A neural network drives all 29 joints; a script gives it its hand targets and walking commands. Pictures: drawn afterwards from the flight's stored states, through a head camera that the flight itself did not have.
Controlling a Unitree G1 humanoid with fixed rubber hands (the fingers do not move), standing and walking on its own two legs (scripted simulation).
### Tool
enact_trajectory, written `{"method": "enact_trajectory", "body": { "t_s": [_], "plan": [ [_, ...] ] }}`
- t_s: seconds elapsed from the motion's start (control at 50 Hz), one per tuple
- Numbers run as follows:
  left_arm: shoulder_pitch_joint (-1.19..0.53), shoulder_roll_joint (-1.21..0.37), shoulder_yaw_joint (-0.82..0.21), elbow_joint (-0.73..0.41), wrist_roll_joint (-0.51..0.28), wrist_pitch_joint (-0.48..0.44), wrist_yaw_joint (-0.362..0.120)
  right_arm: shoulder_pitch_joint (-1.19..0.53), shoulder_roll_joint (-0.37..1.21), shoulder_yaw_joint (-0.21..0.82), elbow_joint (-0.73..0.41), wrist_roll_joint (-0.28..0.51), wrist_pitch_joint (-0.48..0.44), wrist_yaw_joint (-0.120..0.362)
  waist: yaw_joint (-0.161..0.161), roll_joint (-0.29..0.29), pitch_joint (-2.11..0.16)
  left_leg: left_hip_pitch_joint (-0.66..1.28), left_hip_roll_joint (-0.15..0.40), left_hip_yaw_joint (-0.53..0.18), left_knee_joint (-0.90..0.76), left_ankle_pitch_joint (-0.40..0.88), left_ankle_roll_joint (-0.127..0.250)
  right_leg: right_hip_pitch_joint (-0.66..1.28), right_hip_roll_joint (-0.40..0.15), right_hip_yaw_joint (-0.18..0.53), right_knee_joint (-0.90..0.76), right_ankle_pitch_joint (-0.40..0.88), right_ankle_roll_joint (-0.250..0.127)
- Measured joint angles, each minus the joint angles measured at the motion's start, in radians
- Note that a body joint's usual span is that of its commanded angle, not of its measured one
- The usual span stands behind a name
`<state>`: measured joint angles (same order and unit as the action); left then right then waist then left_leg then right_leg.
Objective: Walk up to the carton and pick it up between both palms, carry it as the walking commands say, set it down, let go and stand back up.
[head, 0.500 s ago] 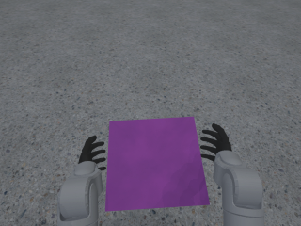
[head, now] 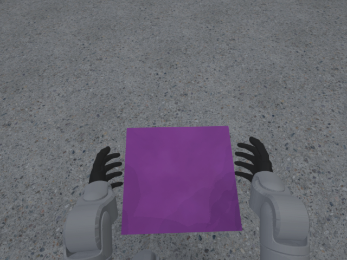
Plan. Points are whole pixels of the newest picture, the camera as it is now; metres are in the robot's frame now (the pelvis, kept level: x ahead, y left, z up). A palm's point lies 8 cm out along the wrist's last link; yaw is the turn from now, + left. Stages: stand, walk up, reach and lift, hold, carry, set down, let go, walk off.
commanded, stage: carry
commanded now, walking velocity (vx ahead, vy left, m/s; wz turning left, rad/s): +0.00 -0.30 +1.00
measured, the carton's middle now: (178, 180) +0.32 +0.00 -0.03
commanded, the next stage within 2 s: none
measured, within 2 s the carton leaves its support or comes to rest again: neither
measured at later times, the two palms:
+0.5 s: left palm out of the picture +0.14 +0.21 +0.06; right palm (204, 164) +0.31 -0.05 +0.07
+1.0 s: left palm out of the picture +0.05 +0.15 +0.09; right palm (214, 173) +0.28 -0.07 +0.11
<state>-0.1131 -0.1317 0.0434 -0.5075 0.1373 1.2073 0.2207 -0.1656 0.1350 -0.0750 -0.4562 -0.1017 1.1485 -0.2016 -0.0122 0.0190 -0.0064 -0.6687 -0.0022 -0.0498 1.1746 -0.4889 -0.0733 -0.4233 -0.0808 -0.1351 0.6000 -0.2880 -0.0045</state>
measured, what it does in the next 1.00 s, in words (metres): steps to the right, turning left: left foot, then right foot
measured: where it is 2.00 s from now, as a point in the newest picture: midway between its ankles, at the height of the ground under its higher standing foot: outside the picture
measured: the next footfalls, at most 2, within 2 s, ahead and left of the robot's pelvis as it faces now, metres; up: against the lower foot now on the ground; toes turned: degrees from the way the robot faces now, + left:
left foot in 0.20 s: -0.02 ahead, +0.10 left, +0.00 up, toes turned +16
right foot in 0.58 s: +0.14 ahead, -0.18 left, +0.00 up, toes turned +32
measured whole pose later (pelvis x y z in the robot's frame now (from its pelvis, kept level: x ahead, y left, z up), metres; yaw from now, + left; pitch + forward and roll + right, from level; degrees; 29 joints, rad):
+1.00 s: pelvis -0.02 -0.14 +0.00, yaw +45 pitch +3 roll +1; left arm -0.10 -0.13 0.05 -0.44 0.14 1.20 0.20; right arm -0.16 0.13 -0.07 -0.46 -0.10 1.20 -0.22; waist -0.01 0.00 -0.07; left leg -0.28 -0.02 0.07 0.55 -0.33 0.00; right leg -0.44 -0.14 -0.17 0.64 -0.27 0.00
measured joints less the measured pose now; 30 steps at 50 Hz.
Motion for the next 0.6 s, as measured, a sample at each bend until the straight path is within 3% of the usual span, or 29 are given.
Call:
{"method": "enact_trajectory", "body": {
  "t_s": [0.08, 0.16, 0.2, 0.26, 0.34, 0.46, 0.56, 0.6],
  "plan": [
    [0.000, 0.000, 0.000, 0.001, 0.000, -0.001, -0.001, 0.000, 0.000, 0.000, 0.000, 0.000, 0.000, -0.001, 0.000, -0.007, -0.009, 0.033, 0.033, 0.094, -0.046, 0.001, 0.000, 0.005, -0.039, -0.074, 0.020, -0.018, -0.005],
    [0.000, 0.000, 0.000, 0.001, 0.000, -0.001, -0.001, 0.000, 0.000, 0.000, -0.001, 0.000, 0.002, -0.001, 0.000, -0.010, -0.008, 0.156, 0.035, 0.131, -0.258, 0.011, 0.010, 0.004, -0.076, -0.154, 0.088, -0.065, -0.005],
    [0.000, 0.001, 0.000, 0.002, 0.000, -0.002, 0.003, -0.001, 0.000, 0.000, 0.000, 0.000, 0.002, 0.002, -0.001, -0.008, -0.010, 0.246, 0.032, 0.116, -0.419, 0.083, 0.046, -0.015, -0.091, -0.178, 0.176, -0.106, -0.005],
    [0.003, 0.001, 0.001, 0.027, 0.000, -0.008, 0.006, 0.008, 0.000, 0.000, 0.002, 0.000, 0.012, 0.007, -0.002, -0.026, 0.019, 0.225, 0.005, 0.049, -0.419, 0.082, 0.097, -0.107, -0.048, -0.065, 0.432, -0.251, 0.013],
    [0.005, 0.002, 0.001, 0.028, 0.000, -0.010, 0.008, 0.008, 0.001, 0.001, 0.001, 0.000, 0.015, 0.010, 0.000, -0.025, 0.044, 0.228, -0.013, -0.060, -0.507, 0.166, 0.084, -0.171, -0.009, 0.014, 0.569, -0.245, 0.015],
    [0.004, 0.002, 0.001, 0.012, 0.000, -0.013, 0.015, 0.007, 0.001, 0.000, 0.001, 0.000, -0.003, 0.023, 0.001, -0.011, 0.030, 0.198, -0.031, -0.188, -0.566, 0.227, 0.044, -0.172, 0.019, 0.080, 0.423, -0.236, 0.015],
    [0.005, 0.002, 0.001, 0.005, 0.000, -0.016, 0.013, 0.008, 0.001, 0.003, -0.009, 0.000, -0.006, 0.021, 0.002, 0.011, 0.019, 0.158, -0.045, -0.283, -0.575, 0.254, -0.009, -0.102, 0.039, 0.096, 0.131, -0.210, 0.015],
    [0.005, 0.001, 0.000, 0.005, -0.002, -0.018, 0.008, 0.008, 0.000, 0.005, -0.010, -0.001, -0.007, 0.011, 0.002, 0.022, 0.019, 0.138, -0.046, -0.295, -0.546, 0.240, -0.010, -0.063, 0.043, 0.083, 0.002, 0.000, 0.015]
  ]
}}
